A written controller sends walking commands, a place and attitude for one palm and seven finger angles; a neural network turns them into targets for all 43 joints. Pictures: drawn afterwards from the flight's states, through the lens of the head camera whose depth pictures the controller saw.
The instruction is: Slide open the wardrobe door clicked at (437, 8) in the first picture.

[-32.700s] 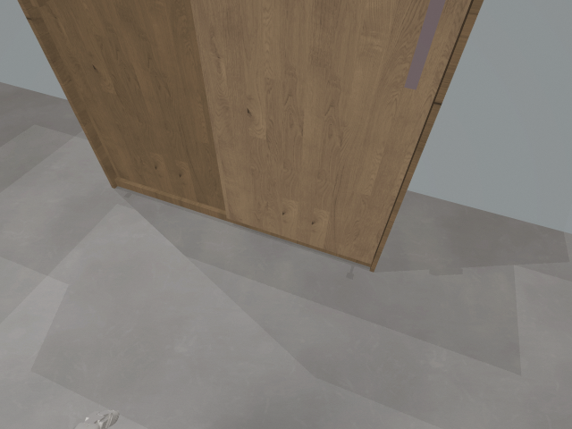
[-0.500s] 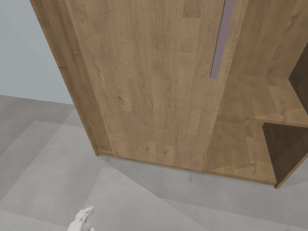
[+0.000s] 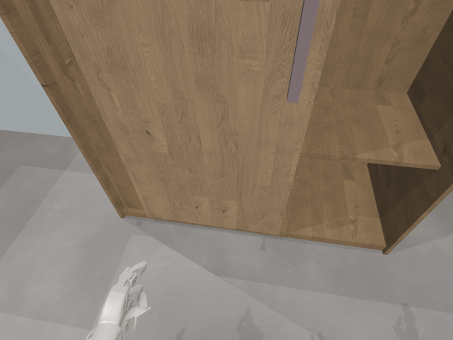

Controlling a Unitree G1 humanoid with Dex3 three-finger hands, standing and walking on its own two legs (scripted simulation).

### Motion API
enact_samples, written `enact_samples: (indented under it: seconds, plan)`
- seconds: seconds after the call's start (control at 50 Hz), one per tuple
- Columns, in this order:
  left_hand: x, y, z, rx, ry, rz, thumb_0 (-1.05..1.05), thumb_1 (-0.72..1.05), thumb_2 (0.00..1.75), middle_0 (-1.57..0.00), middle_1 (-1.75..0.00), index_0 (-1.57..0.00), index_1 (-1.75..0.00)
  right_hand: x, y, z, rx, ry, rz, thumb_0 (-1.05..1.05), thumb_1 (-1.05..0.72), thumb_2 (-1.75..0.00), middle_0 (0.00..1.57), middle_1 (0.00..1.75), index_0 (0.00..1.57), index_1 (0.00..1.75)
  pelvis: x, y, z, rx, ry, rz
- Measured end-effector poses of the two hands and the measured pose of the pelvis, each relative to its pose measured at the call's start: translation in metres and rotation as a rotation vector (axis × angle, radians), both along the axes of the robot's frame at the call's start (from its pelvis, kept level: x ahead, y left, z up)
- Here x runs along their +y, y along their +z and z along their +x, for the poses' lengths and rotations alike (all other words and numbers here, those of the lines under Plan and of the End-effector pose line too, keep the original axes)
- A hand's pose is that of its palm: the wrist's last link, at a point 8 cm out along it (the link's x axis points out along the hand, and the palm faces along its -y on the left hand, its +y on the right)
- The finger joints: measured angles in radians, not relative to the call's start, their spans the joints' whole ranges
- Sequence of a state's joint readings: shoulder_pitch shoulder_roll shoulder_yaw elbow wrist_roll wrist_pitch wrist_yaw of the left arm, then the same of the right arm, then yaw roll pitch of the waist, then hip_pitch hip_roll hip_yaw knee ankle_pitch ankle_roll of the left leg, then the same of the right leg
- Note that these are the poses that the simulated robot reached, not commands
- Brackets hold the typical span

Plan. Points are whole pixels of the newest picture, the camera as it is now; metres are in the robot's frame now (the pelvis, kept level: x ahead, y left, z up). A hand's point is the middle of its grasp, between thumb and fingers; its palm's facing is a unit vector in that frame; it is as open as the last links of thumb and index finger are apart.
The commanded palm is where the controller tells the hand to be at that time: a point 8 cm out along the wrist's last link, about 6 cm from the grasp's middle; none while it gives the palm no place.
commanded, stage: stop stepping back and stand still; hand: right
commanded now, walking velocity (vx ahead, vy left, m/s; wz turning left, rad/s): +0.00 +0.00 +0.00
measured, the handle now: (303, 37) +0.67 -0.14 +0.22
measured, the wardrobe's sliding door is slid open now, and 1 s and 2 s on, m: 0.49 0.49 0.49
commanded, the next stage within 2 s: let the arm hang, fingers relaxed in 0.08 s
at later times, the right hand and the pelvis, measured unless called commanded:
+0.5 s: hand out of the picture +0.02 -0.17 -0.18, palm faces +0.00 +0.98 -0.17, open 7.2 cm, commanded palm none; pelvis -0.02 +0.01 +0.00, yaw -2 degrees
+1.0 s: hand out of the picture -0.02 -0.18 -0.17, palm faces +0.04 +0.98 -0.21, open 7.4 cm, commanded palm none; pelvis -0.02 +0.00 +0.00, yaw -2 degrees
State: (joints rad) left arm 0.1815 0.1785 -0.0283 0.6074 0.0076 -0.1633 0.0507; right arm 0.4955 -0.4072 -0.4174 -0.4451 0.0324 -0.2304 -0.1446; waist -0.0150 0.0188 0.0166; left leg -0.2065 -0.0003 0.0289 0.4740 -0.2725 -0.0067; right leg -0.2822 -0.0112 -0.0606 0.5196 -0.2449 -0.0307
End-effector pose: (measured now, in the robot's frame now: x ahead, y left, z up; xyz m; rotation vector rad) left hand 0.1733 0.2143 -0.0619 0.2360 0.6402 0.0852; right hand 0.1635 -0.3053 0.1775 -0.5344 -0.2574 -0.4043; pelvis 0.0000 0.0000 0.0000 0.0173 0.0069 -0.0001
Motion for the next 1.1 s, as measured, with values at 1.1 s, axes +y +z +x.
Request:
enact_samples:
  seconds: [1.1]
  plan:
    - [0.003,-0.082,-0.188,0.727,0.166,-0.067,0.02,0.92,0.90,-0.20,-0.30,-0.20,-0.30,0.078,-0.318,-0.167,1.504,-0.196,0.613,0.01,-0.91,-0.90,0.20,0.30,0.20,0.30,-0.003,0.003,-0.021,-0.019,-0.024,-0.011]
